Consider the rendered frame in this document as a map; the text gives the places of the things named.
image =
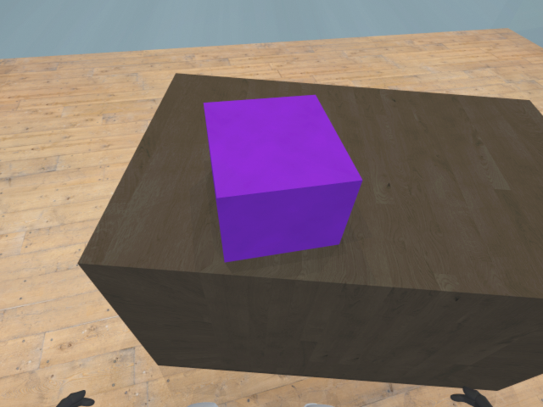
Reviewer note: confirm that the left robot hand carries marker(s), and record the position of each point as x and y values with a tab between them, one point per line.
75	400

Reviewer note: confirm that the right robot hand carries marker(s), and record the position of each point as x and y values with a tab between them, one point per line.
472	397

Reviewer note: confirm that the pedestal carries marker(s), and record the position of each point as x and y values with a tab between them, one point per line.
437	279

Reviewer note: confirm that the carton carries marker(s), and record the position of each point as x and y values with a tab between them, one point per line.
283	179

